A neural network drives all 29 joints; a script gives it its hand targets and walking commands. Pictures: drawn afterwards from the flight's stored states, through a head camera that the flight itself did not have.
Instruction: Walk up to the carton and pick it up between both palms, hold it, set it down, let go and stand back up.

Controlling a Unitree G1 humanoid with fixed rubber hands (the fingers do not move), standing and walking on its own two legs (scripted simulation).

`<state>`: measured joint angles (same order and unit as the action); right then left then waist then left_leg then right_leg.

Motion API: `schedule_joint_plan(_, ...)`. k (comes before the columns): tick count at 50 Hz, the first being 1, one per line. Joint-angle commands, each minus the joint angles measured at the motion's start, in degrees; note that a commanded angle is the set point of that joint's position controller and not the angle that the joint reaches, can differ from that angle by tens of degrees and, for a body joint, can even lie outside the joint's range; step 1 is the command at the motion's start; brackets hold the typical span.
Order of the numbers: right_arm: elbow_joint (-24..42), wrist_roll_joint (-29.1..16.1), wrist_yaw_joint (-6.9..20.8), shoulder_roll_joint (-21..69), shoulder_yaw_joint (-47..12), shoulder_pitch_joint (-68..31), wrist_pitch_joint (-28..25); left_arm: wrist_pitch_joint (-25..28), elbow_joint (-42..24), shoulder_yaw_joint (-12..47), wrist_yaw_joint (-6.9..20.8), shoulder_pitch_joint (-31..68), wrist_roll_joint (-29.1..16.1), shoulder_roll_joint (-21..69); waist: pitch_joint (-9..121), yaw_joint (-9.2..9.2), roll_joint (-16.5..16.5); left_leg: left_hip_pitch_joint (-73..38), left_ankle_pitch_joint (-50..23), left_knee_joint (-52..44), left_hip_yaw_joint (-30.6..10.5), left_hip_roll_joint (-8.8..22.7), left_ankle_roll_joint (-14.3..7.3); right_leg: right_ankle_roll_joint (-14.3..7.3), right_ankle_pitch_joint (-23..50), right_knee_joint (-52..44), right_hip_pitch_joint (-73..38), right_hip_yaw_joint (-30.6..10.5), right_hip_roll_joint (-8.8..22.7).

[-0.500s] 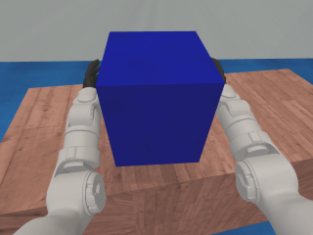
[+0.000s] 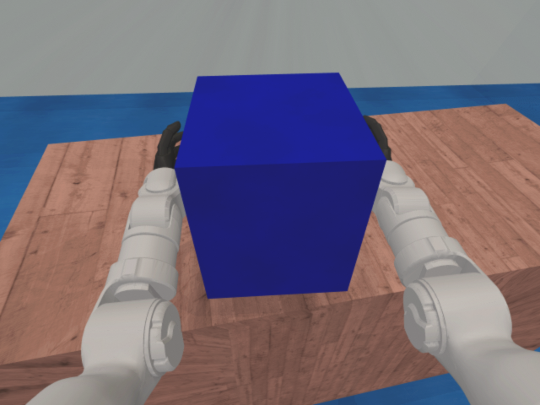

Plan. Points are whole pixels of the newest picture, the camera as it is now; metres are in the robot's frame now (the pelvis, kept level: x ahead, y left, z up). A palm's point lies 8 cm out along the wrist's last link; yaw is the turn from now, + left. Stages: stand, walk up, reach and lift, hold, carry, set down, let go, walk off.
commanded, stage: set down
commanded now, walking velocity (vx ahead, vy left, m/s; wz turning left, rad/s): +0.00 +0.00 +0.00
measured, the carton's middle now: (273, 185) +0.41 +0.00 +0.14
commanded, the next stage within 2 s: none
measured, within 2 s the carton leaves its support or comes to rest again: rests again in 1.22 s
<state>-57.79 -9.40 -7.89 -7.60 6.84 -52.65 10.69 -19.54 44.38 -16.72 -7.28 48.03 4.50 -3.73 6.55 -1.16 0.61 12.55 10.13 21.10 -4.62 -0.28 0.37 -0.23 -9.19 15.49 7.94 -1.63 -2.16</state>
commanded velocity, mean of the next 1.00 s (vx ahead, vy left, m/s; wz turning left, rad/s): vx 0.00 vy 0.00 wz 0.00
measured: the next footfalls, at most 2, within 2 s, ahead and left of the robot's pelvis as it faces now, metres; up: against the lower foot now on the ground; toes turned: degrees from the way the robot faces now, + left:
none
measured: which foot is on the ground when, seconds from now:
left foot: down 0.00-1.00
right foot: down 0.00-1.00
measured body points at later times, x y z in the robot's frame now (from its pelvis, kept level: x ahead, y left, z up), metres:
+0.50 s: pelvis +0.01 +0.00 +0.00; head +0.00 +0.03 +0.45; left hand +0.43 +0.18 +0.13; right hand +0.44 -0.14 +0.14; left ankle +0.01 +0.12 -0.75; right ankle -0.01 -0.12 -0.75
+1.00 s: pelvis +0.01 +0.00 +0.00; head +0.02 +0.00 +0.45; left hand +0.43 +0.18 +0.11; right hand +0.44 -0.14 +0.11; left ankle +0.01 +0.12 -0.75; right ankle -0.01 -0.12 -0.75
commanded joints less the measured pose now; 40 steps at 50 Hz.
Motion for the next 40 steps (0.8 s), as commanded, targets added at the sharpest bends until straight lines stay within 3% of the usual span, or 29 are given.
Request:
schedule_joint_plan(1,19.23,-1.10,7.52,43.24,-12.46,-55.18,-5.35,6.37,-8.67,19.30,9.00,53.93,-4.35,40.38,36.73,1.66,-1.54,-15.17,-20.99,1.30,3.39,-1.46,2.40,3.49,21.40,1.07,-6.20,3.24,-0.63)
schedule_joint_plan(5,16.41,1.78,7.28,42.74,-10.02,-52.60,-4.94,6.58,-2.68,13.60,10.73,50.86,-1.77,36.44,31.18,2.78,3.15,-8.81,-14.20,-1.59,4.76,-1.84,0.13,4.69,20.84,0.85,-10.67,2.48,0.49)
schedule_joint_plan(8,12.46,3.90,7.44,42.53,-7.45,-49.71,-5.43,7.77,-2.70,12.47,11.53,51.35,-0.67,34.72,30.03,1.67,2.71,-8.40,-13.96,-2.32,4.92,-1.60,0.27,4.85,22.47,1.38,-11.49,2.59,0.67)
schedule_joint_plan(17,15.57,5.92,8.53,42.86,-6.66,-50.03,-9.89,11.25,-6.14,16.61,10.81,52.55,-1.70,38.29,37.74,0.78,-2.39,-13.80,-23.88,0.49,5.44,-1.35,3.17,3.55,29.62,2.65,-11.40,4.08,0.00)
schedule_joint_plan(23,15.75,7.31,9.73,40.25,-5.71,-48.67,-11.79,12.16,-7.08,21.53,9.07,51.74,-2.96,41.82,42.07,-0.88,-6.53,-20.96,-31.17,3.96,4.42,-0.17,6.55,1.31,24.61,0.91,-3.33,5.87,-1.26)
schedule_joint_plan(26,14.24,8.82,10.10,39.35,-3.70,-47.73,-11.23,11.89,-4.43,20.11,8.90,50.45,-2.07,40.85,37.57,-0.91,-5.93,-19.15,-28.17,3.32,4.41,-0.04,6.27,0.98,21.20,0.16,-1.82,5.76,-1.12)
schedule_joint_plan(27,13.05,9.27,10.26,39.29,-3.62,-46.46,-11.01,11.85,-4.23,19.32,9.09,49.80,-1.43,39.92,36.88,-0.35,-5.27,-18.83,-27.56,3.03,4.48,0.00,5.87,1.31,21.64,0.34,-1.92,5.51,-0.77)
schedule_joint_plan(28,11.32,7.78,10.87,40.70,-4.83,-45.30,-11.04,12.62,-6.98,18.15,8.05,50.05,0.12,41.16,37.11,3.69,-8.17,-20.91,-33.73,4.02,4.71,0.28,7.48,0.84,21.70,1.71,-4.43,6.66,-2.09)
schedule_joint_plan(29,11.26,7.38,11.02,39.05,-5.20,-45.30,-11.21,12.31,-6.31,18.45,7.45,49.77,0.13,40.74,36.27,2.83,-7.57,-22.27,-35.18,4.63,4.61,0.55,7.48,0.67,19.36,0.31,-2.36,6.15,-2.12)
schedule_joint_plan(30,11.12,7.42,11.21,39.78,-5.30,-45.11,-11.29,12.31,-6.25,18.30,7.19,49.32,0.08,41.11,36.60,3.87,-7.39,-21.79,-36.09,4.88,4.74,0.60,7.22,0.58,19.20,0.09,-2.02,6.05,-1.98)
schedule_joint_plan(32,12.45,7.44,11.34,40.52,-5.69,-46.73,-11.73,12.15,-5.81,17.96,7.02,48.66,-0.05,41.03,39.40,3.82,-5.70,-19.91,-36.46,4.79,4.99,0.76,6.52,0.93,20.80,0.63,-2.42,5.84,-2.13)
schedule_joint_plan(40,16.00,12.66,11.19,43.79,-4.89,-47.06,-12.52,14.89,-1.01,13.11,8.99,46.12,1.13,37.38,39.13,4.13,2.18,-6.39,-24.08,0.51,7.12,-0.88,3.19,3.72,34.42,4.63,-15.17,4.00,-0.43)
